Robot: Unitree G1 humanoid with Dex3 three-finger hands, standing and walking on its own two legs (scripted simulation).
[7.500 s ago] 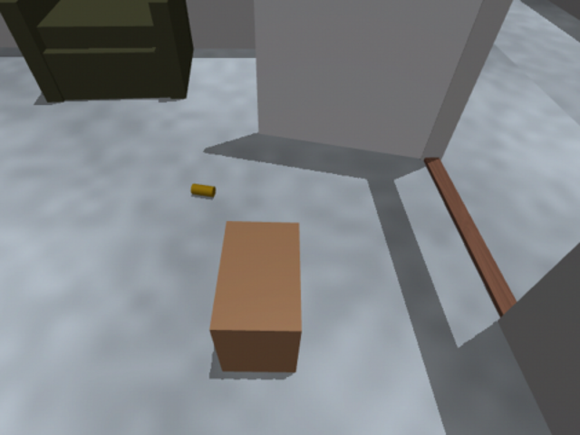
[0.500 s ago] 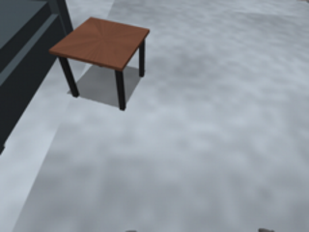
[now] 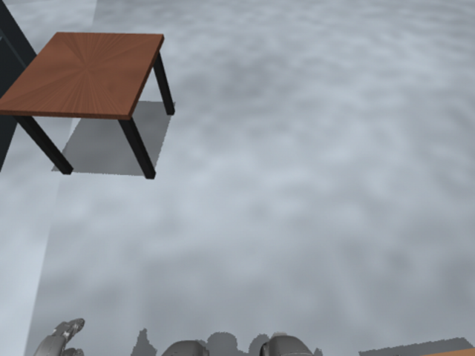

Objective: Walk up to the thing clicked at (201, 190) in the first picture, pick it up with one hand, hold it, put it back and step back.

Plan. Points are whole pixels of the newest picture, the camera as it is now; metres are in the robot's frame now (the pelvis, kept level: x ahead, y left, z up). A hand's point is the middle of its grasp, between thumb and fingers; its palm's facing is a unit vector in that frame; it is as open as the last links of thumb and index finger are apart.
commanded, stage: walk up
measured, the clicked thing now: out of the picture +0.45 -1.26 -0.73
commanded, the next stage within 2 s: stand in 1.14 s
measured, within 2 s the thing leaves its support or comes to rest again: neither
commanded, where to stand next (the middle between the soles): +0.04 +0.01 m, yaw -12 degrees
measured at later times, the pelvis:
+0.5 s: pelvis -0.01 +0.01 -0.01, yaw -8 degrees
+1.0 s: pelvis -0.01 +0.01 +0.01, yaw -11 degrees
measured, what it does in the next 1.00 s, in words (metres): steps on the spot: left foot, then right foot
